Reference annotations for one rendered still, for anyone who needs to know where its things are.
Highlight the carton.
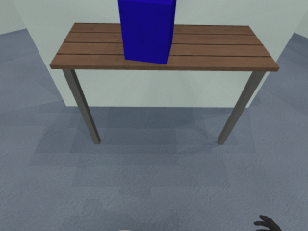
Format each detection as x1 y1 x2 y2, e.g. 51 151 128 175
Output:
117 0 177 64

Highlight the table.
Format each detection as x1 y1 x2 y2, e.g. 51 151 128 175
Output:
50 22 280 145

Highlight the robot right hand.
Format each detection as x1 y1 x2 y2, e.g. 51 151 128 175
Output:
254 215 282 231

